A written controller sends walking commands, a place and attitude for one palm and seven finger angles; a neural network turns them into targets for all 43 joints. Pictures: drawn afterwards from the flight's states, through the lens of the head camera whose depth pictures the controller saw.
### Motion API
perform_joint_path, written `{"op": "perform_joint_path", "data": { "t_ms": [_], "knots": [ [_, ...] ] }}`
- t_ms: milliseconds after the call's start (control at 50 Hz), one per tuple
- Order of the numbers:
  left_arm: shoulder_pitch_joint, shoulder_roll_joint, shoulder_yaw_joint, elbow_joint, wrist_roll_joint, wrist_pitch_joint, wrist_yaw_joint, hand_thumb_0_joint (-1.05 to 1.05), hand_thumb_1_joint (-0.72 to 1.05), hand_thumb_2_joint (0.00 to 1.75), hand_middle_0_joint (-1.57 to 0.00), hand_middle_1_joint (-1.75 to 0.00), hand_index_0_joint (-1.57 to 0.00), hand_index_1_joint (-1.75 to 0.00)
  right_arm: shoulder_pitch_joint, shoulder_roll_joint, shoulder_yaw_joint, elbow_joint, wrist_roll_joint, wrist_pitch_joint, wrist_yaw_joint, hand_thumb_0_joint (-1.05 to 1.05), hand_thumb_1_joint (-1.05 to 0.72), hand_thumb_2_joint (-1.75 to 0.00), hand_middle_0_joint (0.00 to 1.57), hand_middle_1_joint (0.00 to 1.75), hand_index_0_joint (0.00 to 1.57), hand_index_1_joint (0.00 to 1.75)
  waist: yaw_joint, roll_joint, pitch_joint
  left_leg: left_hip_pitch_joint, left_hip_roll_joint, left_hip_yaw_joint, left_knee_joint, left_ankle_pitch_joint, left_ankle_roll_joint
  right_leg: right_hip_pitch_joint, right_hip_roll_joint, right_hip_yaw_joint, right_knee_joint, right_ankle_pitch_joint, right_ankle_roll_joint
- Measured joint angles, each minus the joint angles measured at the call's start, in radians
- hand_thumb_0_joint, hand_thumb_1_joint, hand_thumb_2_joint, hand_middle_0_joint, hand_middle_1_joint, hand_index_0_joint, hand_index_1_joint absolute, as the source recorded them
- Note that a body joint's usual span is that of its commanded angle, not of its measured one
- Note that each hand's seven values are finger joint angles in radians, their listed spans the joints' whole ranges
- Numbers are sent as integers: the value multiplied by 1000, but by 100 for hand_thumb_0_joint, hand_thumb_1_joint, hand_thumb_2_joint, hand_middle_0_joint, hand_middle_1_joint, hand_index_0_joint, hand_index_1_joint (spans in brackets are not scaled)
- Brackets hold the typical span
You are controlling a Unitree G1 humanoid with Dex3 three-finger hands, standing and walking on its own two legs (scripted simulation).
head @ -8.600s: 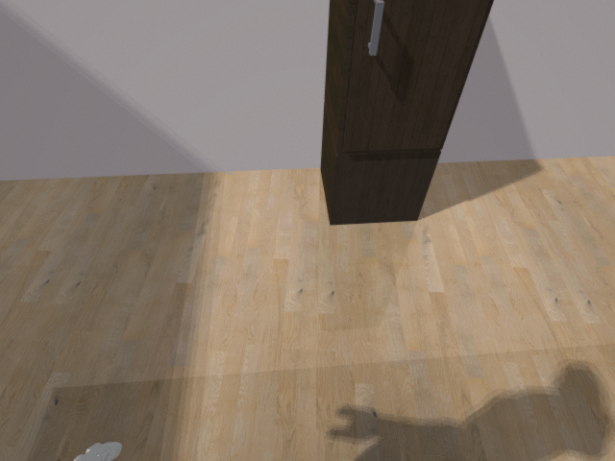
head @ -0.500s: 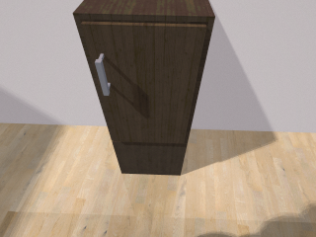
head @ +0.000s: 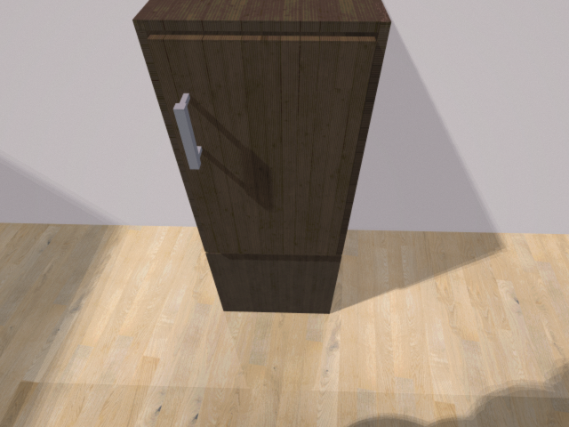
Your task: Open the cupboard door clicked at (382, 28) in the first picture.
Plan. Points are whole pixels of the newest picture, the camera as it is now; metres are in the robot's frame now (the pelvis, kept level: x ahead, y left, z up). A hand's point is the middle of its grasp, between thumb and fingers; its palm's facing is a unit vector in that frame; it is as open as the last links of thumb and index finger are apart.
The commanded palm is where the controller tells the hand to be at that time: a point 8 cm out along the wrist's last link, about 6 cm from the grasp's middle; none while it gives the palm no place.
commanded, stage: look again from close up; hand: left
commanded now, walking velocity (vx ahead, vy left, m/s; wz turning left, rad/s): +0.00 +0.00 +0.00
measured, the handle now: (190, 132) +0.59 +0.21 +0.09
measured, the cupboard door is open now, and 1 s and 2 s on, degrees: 0 0 0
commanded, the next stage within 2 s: raise the hand with hooked fingers in 0.34 s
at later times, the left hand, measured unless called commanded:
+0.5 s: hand out of the picture +0.07 +0.18 -0.15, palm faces +0.11 -0.97 -0.21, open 7.4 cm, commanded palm +0.11 +0.23 -0.06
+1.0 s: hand (138, 411) +0.15 +0.20 -0.02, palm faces +0.08 -1.00 -0.04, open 9.4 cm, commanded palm +0.14 +0.25 -0.01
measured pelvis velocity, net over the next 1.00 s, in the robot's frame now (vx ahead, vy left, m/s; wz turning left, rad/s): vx -0.03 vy -0.03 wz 0.05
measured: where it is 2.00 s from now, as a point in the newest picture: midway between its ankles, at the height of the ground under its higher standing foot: outside the picture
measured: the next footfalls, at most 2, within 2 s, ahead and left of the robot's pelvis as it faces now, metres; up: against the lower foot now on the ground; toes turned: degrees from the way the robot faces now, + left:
none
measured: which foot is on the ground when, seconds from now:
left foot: down 0.00-1.00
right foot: down 0.00-1.00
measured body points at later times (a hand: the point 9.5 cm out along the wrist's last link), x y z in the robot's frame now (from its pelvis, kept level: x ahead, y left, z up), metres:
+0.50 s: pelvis +0.01 -0.01 +0.00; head +0.02 -0.01 +0.45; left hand +0.07 +0.23 -0.13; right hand +0.03 -0.24 -0.15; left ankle -0.01 +0.11 -0.73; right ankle +0.01 -0.13 -0.73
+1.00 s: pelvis -0.03 -0.03 -0.08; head +0.01 -0.01 +0.37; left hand +0.14 +0.25 -0.02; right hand +0.21 -0.24 -0.12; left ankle -0.01 +0.11 -0.73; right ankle +0.00 -0.13 -0.73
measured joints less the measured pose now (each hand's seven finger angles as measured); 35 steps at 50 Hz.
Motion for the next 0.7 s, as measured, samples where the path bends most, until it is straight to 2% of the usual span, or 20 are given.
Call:
{"op": "perform_joint_path", "data": {
  "t_ms": [200, 460, 480, 500, 520, 560, 600, 640, 700],
  "knots": [
    [-19, 16, 6, -16, -2, 1, -4, 0, 91, 90, -20, -29, -20, -30, -20, -21, 7, 7, 0, -8, -9, 1, -93, -89, 20, 30, 20, 30, 12, 2, -7, 52, -17, 19, -42, 5, 6, 25, -16, 19, 5, -15, 7],
    [-47, 26, 8, -23, 0, 0, 0, 0, 91, 90, -20, -29, -20, -30, -50, -25, 8, 24, 3, -6, -7, 0, -91, -89, 20, 30, 20, 30, 12, -7, 5, 56, -2, 21, -56, 12, -7, 29, 0, 21, -13, -8, -2],
    [0, 24, 31, -178, -39, 58, -1, 0, 91, 90, -20, -30, -20, -30, -37, -27, 9, -13, 15, -13, -11, 1, -91, -89, 20, 30, 20, 30, 11, -11, 8, 45, 0, 19, -44, 7, -8, 20, 2, 18, -7, -8, -3],
    [58, 25, 51, -366, -63, 68, 5, 1, 91, 90, -20, -30, -20, -31, -13, -28, 9, -55, 22, -53, -24, 1, -92, -89, 20, 30, 20, 30, 18, -21, 7, 41, -2, 20, -42, 6, -8, 11, 0, 19, 5, -12, -6],
    [109, 27, 57, -533, -88, 45, 22, 1, 90, 89, -20, -30, -20, -31, 8, -30, 6, -91, 30, -100, -38, 1, -92, -89, 20, 30, 20, 30, 21, -27, -4, 32, -5, 18, -39, 6, -9, -1, -4, 18, 18, -18, -8],
    [143, 23, 73, -768, -132, -12, 35, 1, 89, 89, -20, -31, -20, -32, 22, -44, -8, -158, 41, -178, -50, 1, -92, -89, 20, 30, 20, 30, 7, -25, -24, -5, -10, -3, -8, 0, -11, -24, -12, -3, 43, -32, -8],
    [115, 18, 107, -889, -163, -113, 4, 1, 87, 88, -20, -32, -20, -33, 5, -62, -24, -225, 32, -225, -47, 1, -91, -89, 20, 30, 20, 30, -7, -19, -53, -76, -12, -19, 52, -15, -12, -84, -16, -19, 91, -47, -10],
    [72, 21, 146, -929, -194, -250, -69, 1, 84, 87, -20, -34, -20, -35, -31, -78, -40, -295, 24, -252, -33, 1, -91, -89, 20, 30, 20, 30, -10, -22, -88, -169, -9, -19, 133, -41, -16, -179, -16, -17, 171, -71, -14],
    [37, 42, 188, -936, -244, -462, -238, 0, 79, 84, -20, -37, -20, -38, -97, -95, -61, -400, 19, -275, -2, 1, -91, -89, 20, 30, 20, 30, -4, -42, -131, -324, 1, -9, 285, -97, -23, -342, -11, -4, 327, -124, -24]
  ]
}}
